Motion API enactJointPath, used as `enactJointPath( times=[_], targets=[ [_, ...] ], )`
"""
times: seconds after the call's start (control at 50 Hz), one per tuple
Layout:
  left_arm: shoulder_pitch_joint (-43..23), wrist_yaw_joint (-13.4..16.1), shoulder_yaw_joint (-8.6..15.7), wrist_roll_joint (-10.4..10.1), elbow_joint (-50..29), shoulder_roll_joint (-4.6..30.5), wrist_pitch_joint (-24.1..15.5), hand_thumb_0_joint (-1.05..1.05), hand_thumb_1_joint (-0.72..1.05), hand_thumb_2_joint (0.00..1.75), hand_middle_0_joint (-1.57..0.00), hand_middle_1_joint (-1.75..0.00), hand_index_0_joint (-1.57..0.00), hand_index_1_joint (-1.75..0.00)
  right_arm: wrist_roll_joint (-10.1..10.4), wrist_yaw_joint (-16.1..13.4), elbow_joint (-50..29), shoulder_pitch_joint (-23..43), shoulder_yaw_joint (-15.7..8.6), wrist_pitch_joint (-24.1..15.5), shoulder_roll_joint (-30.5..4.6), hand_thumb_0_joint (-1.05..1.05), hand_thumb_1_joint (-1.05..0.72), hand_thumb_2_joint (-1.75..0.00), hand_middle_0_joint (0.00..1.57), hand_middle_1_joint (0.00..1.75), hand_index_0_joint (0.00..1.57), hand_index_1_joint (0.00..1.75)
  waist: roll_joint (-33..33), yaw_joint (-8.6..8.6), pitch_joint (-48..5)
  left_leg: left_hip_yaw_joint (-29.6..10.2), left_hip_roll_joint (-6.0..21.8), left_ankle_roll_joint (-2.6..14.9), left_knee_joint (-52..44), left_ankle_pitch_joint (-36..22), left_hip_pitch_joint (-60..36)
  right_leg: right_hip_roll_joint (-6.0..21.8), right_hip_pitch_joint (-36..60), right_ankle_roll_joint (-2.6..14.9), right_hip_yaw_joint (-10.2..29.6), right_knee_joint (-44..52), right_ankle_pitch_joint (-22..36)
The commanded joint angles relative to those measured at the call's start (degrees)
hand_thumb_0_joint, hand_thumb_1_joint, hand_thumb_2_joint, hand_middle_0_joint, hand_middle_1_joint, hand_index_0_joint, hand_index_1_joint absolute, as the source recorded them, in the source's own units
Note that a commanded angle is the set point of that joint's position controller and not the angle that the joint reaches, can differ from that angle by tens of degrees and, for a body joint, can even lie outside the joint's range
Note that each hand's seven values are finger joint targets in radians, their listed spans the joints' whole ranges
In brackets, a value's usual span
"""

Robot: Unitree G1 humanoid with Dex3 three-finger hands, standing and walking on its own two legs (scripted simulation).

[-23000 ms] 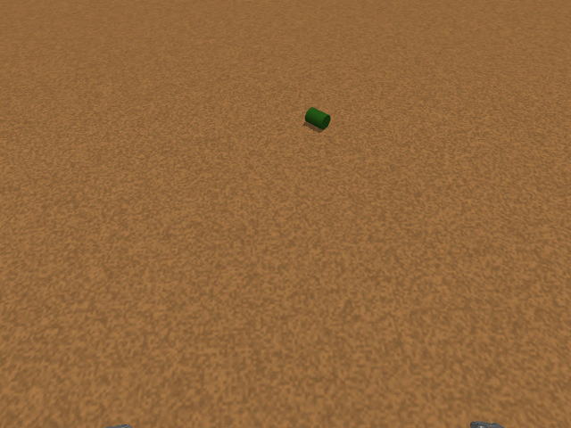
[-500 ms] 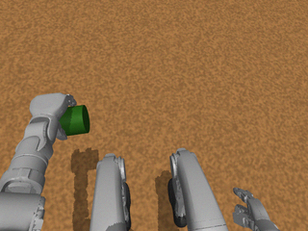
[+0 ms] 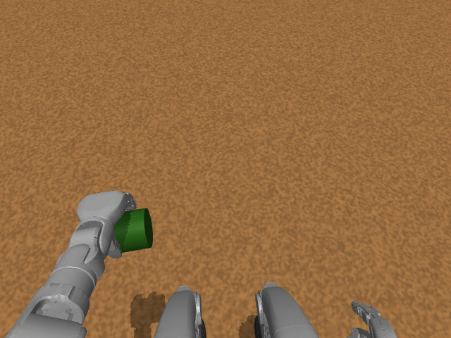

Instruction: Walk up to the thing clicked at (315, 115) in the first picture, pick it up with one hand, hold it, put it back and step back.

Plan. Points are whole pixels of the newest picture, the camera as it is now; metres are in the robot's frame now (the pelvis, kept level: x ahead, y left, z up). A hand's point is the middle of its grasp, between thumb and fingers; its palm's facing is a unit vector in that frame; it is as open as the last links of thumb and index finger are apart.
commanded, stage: lift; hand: left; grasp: from above
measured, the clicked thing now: (121, 232) +0.34 +0.23 -0.13
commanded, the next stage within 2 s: hold in 0.42 s
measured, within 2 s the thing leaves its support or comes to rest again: neither
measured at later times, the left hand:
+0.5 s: hand (104, 207) +0.35 +0.22 -0.01, palm faces -0.44 -0.07 -0.90, open 10.5 cm
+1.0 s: hand (99, 195) +0.35 +0.21 +0.04, palm faces -0.44 -0.04 -0.89, open 10.5 cm
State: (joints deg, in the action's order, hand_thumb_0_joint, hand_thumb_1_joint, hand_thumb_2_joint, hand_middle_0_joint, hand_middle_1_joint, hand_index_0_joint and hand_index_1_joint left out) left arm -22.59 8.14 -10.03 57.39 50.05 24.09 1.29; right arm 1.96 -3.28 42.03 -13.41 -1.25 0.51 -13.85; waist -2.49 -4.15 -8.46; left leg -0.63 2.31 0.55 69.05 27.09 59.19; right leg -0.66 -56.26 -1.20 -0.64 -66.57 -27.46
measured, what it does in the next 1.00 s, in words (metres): rises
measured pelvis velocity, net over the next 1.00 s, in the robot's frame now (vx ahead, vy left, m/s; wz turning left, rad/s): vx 0.04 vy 0.00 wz -0.01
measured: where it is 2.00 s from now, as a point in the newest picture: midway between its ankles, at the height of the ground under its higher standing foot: outside the picture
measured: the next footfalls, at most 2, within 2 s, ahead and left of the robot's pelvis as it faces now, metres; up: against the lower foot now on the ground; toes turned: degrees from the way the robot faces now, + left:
none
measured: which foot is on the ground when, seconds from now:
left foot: down 0.00-1.00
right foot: down 0.00-1.00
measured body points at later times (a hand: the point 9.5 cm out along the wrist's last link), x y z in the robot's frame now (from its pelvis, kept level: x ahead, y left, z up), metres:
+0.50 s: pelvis +0.03 +0.00 +0.07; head +0.07 -0.01 +0.52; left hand +0.37 +0.22 +0.05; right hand +0.12 -0.27 -0.06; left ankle +0.06 +0.11 -0.64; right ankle +0.05 -0.14 -0.64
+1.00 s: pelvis +0.04 +0.00 +0.09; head +0.07 -0.02 +0.54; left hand +0.37 +0.21 +0.09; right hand +0.16 -0.27 -0.03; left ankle +0.06 +0.11 -0.64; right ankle +0.05 -0.14 -0.64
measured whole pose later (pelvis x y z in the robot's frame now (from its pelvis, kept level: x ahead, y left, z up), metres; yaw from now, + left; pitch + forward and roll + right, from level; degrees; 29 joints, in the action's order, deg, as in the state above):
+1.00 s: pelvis +0.04 +0.00 +0.09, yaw -1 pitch +5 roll +0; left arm -16.9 2.6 -12.5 57.2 42.7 21.9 1.0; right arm 2.9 -2.1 40.4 -13.3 -2.7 2.3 -15.1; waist -2.8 -1.0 -2.7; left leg 2.5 1.3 0.3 35.6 16.9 23.3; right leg 0.3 -22.2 -1.1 1.9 -35.0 -17.5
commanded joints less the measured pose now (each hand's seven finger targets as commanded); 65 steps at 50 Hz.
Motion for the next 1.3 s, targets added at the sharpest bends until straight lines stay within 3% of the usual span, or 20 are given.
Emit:
enactJointPath(
  times=[0.0,0.02,0.16,0.3,0.36,0.42,0.52,0.62,0.66,0.72,0.76,0.8,0.88,0.92,0.94,0.96,1.0,1.02,1.06,1.28],
  targets=[
    [-18.1,3.4,5.0,0.2,-9.9,11.7,-0.2,0.00,0.84,0.77,-1.40,-0.21,-1.28,-0.35,-0.1,-0.6,-5.0,-3.0,-3.1,-2.0,-8.8,0.00,-0.90,-0.90,0.20,0.30,0.20,0.30,-2.5,-0.15,-18.0,-1.0,-1.9,-0.07,-15.9,-9.0,-22.1,-1.8,12.0,2.26,-0.5,14.6,9.3],
    [-17.0,3.4,4.1,0.4,-9.2,10.5,-0.1,0.00,0.84,0.77,-1.41,-0.21,-1.28,-0.35,-0.1,-0.5,-4.8,-3.3,-3.0,-1.9,-8.6,0.00,-0.90,-0.90,0.20,0.30,0.20,0.30,-2.2,-0.34,-16.8,-0.7,-2.0,-0.01,-16.7,-9.6,-22.6,-1.8,12.8,2.27,-0.2,15.7,10.0],
    [-16.1,4.0,5.1,0.0,-9.4,10.9,0.4,0.00,0.80,0.75,-1.41,-0.14,-1.27,-0.29,-0.2,-0.1,-5.3,-3.0,-3.5,-1.9,-9.0,0.00,-0.89,-0.90,0.20,0.30,0.20,0.30,-1.6,0.52,-15.9,-0.3,-2.1,-0.38,-22.4,-12.7,-29.2,-1.5,19.7,2.03,0.3,21.6,12.7],
    [-14.8,2.9,3.1,-0.8,-10.4,8.1,0.2,0.00,0.83,0.78,-1.43,-0.15,-1.29,-0.30,0.0,0.0,-5.6,-2.8,-3.8,-1.8,-8.7,0.00,-0.89,-0.90,0.20,0.30,0.20,0.30,0.0,0.17,-14.0,0.4,-2.4,-0.26,-26.7,-16.2,-33.9,-1.4,24.9,1.72,0.8,26.6,16.1],
    [-15.6,2.8,4.0,-0.5,-11.3,9.9,0.1,0.00,0.85,0.74,-1.43,-0.14,-1.30,-0.28,0.0,-0.1,-5.4,-2.8,-4.0,-1.7,-9.0,0.00,-0.89,-0.90,0.20,0.30,0.20,0.30,0.1,0.56,-13.8,0.6,-2.4,-0.28,-28.1,-18.2,-35.9,-1.4,27.1,1.69,0.8,28.0,17.7],
    [-15.2,2.5,2.8,-0.4,-11.3,8.2,0.1,0.00,0.86,0.76,-1.43,-0.18,-1.31,-0.30,0.1,0.0,-5.6,-2.3,-3.9,-1.7,-8.7,0.00,-0.89,-0.90,0.20,0.30,0.20,0.30,0.0,0.49,-12.2,1.0,-2.5,-0.33,-29.7,-18.7,-37.1,-1.4,27.7,1.72,0.9,29.5,18.1],
    [-14.9,2.3,3.8,-0.2,-12.3,9.6,0.0,0.00,0.89,0.75,-1.43,-0.19,-1.31,-0.31,0.2,0.1,-5.9,-1.1,-4.2,-1.6,-9.1,0.00,-0.89,-0.90,0.20,0.30,0.20,0.30,0.1,1.23,-11.7,1.1,-2.6,-0.40,-32.0,-19.1,-39.4,-1.4,29.9,1.75,0.9,31.3,18.3],
    [-14.3,0.7,3.5,0.3,-12.8,10.2,-0.1,0.00,0.86,0.73,-1.41,-0.17,-1.29,-0.29,0.6,0.2,-6.5,-0.1,-4.4,-1.4,-9.3,0.00,-0.90,-0.90,0.20,0.30,0.20,0.30,-0.4,2.09,-11.0,1.1,-2.6,-0.65,-34.2,-20.6,-41.9,-1.7,31.9,1.92,0.7,32.7,18.9],
    [-14.8,-0.1,2.4,0.4,-14.2,8.8,0.0,0.00,0.87,0.74,-1.42,-0.17,-1.30,-0.29,0.7,0.3,-6.7,0.2,-4.3,-1.4,-9.1,0.00,-0.89,-0.90,0.20,0.30,0.20,0.30,0.2,1.93,-11.7,1.3,-2.5,-0.58,-34.5,-22.4,-43.2,-1.7,33.2,1.91,0.9,33.1,20.7],
    [-15.3,-0.7,2.4,-0.4,-16.1,8.7,-0.1,0.00,0.88,0.72,-1.41,-0.19,-1.30,-0.30,0.8,0.4,-7.0,0.2,-4.3,-1.3,-9.2,0.00,-0.89,-0.90,0.20,0.30,0.20,0.30,0.5,1.78,-11.3,1.6,-2.6,-0.47,-35.1,-23.8,-43.7,-1.7,34.6,1.81,1.2,33.6,22.3],
    [-14.1,-1.4,3.2,-0.4,-15.8,9.6,0.0,0.00,0.88,0.72,-1.41,-0.19,-1.30,-0.30,0.9,0.4,-7.2,0.5,-4.3,-1.2,-9.2,0.00,-0.90,-0.90,0.20,0.30,0.20,0.30,-0.1,2.67,-11.0,1.8,-2.5,-0.60,-35.7,-24.5,-44.4,-1.8,35.1,1.92,1.0,34.0,22.4],
    [-13.4,-2.0,2.3,-0.2,-15.6,8.6,0.1,0.00,0.88,0.72,-1.41,-0.18,-1.30,-0.30,0.9,0.4,-7.7,0.8,-4.2,-1.0,-9.2,0.00,-0.89,-0.90,0.20,0.30,0.20,0.30,2.2,1.89,-10.1,1.9,-2.6,-0.19,-36.0,-24.9,-44.3,-1.7,35.9,1.67,1.3,34.6,23.6],
    [-12.8,-3.1,3.2,-0.3,-17.3,9.9,-0.1,0.00,0.86,0.71,-1.40,-0.17,-1.29,-0.29,1.0,0.4,-8.2,1.3,-4.2,-0.7,-9.3,0.00,-0.90,-0.90,0.20,0.30,0.20,0.30,0.8,3.14,-10.5,1.9,-2.6,-0.32,-37.1,-26.0,-45.6,-1.7,37.6,1.83,1.2,35.3,23.9],
    [-13.2,-3.4,2.7,-0.2,-18.2,9.3,-0.1,0.00,0.87,0.73,-1.41,-0.17,-1.30,-0.29,1.0,0.5,-8.6,1.5,-4.0,-0.4,-9.2,0.00,-0.89,-0.90,0.20,0.30,0.20,0.30,1.8,2.49,-10.2,2.2,-2.7,0.02,-37.2,-26.7,-45.9,-1.6,38.3,1.58,1.4,35.9,25.4],
    [-13.7,-3.5,3.3,-0.4,-19.7,10.1,-0.3,0.00,0.88,0.70,-1.40,-0.18,-1.30,-0.29,1.1,0.4,-8.6,1.6,-4.1,-0.4,-9.2,0.00,-0.89,-0.90,0.20,0.30,0.20,0.30,1.1,3.05,-10.8,2.2,-2.7,-0.06,-37.5,-27.1,-46.3,-1.6,39.1,1.62,1.3,35.8,25.5],
    [-13.0,-3.6,4.1,-0.4,-18.5,11.0,-0.2,0.00,0.89,0.68,-1.39,-0.20,-1.30,-0.29,1.1,0.4,-8.6,1.9,-4.1,-0.3,-9.3,0.00,-0.90,-0.90,0.20,0.30,0.20,0.30,0.6,2.89,-10.0,2.3,-2.7,-0.09,-37.8,-26.6,-46.3,-1.6,38.7,1.60,1.3,36.3,25.0],
    [-13.1,-3.9,2.6,-0.3,-19.3,9.1,-0.3,0.00,0.87,0.70,-1.40,-0.19,-1.30,-0.29,1.2,0.4,-9.0,2.1,-3.9,-0.2,-9.1,0.00,-0.90,-0.90,0.20,0.30,0.20,0.30,1.1,2.75,-8.8,2.2,-2.7,-0.02,-38.4,-25.8,-46.4,-1.5,38.6,1.63,1.3,36.7,24.2],
    [-13.9,-3.8,3.9,-0.2,-20.1,10.8,-0.4,0.00,0.89,0.68,-1.39,-0.20,-1.30,-0.30,1.2,0.4,-9.1,2.3,-4.0,-0.1,-9.2,0.00,-0.90,-0.90,0.20,0.30,0.20,0.30,-0.1,3.38,-9.4,2.3,-2.6,-0.16,-38.9,-25.2,-46.8,-1.6,39.0,1.72,1.2,37.0,23.5],
    [-13.1,-4.0,3.1,-0.3,-19.6,9.6,-0.3,0.00,0.86,0.68,-1.37,-0.19,-1.28,-0.29,1.1,0.5,-9.4,2.9,-3.8,0.0,-8.9,0.00,-0.90,-0.90,0.20,0.30,0.20,0.30,1.0,3.39,-8.2,2.2,-2.6,-0.04,-39.4,-24.4,-46.5,-1.6,39.2,1.65,1.2,37.7,22.7],
    [-11.6,-5.6,3.3,-0.6,-21.7,10.1,-0.2,0.00,0.87,0.69,-1.38,-0.20,-1.29,-0.30,1.5,0.2,-10.3,4.6,-3.5,0.6,-8.7,0.00,-0.90,-0.90,0.20,0.30,0.20,0.30,2.3,3.76,-7.9,2.8,-2.9,0.51,-41.2,-24.9,-48.8,-1.1,41.3,1.24,1.6,39.8,23.8]
  ],
)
